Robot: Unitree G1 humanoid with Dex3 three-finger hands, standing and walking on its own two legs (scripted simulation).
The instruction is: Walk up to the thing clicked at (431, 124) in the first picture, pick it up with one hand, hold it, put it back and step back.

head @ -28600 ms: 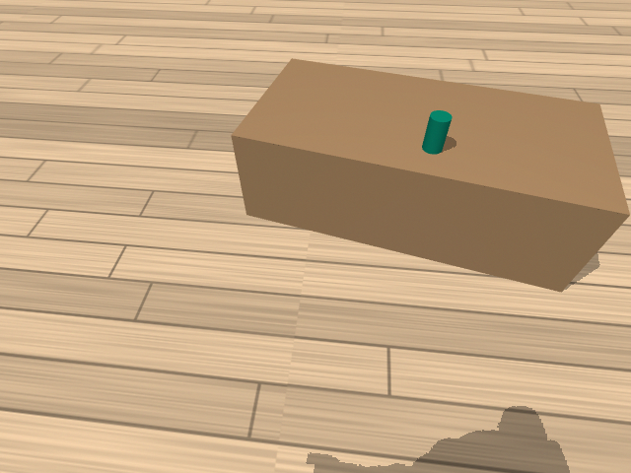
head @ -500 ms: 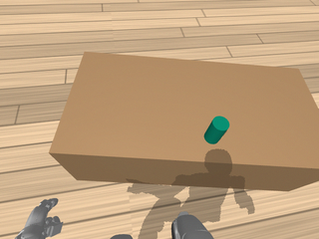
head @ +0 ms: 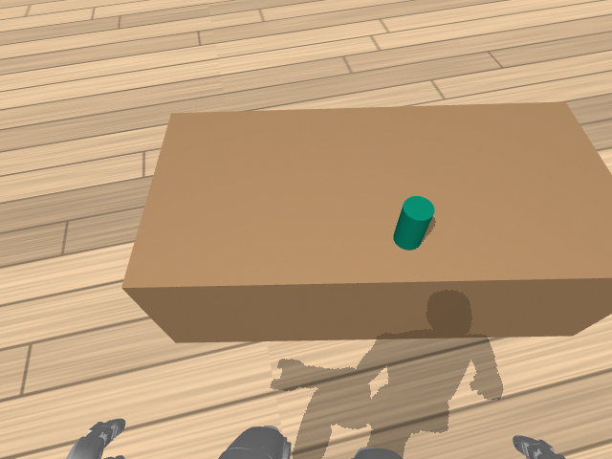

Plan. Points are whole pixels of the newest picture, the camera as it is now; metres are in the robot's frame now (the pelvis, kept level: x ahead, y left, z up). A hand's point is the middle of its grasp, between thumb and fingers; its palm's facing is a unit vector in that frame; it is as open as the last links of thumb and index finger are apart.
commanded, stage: step back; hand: right
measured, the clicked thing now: (412, 224) +0.63 -0.22 -0.28
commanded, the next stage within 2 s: none
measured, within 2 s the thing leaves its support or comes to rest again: neither
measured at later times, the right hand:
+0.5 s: hand out of the picture -0.01 -0.26 -0.12, palm faces -0.06 +0.88 -0.47, open 7.4 cm
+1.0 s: hand out of the picture -0.20 -0.32 -0.16, palm faces -0.10 +0.91 -0.40, open 7.4 cm
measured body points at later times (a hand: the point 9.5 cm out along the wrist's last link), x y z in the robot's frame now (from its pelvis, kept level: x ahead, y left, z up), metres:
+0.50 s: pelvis -0.13 +0.01 +0.00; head -0.07 +0.05 +0.45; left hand -0.05 +0.34 -0.14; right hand -0.01 -0.30 -0.08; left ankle -0.09 +0.13 -0.73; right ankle -0.18 -0.16 -0.64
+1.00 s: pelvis -0.28 -0.05 -0.01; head -0.22 -0.05 +0.43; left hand -0.14 +0.27 -0.11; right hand -0.20 -0.37 -0.14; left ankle -0.32 +0.06 -0.72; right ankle -0.22 -0.15 -0.73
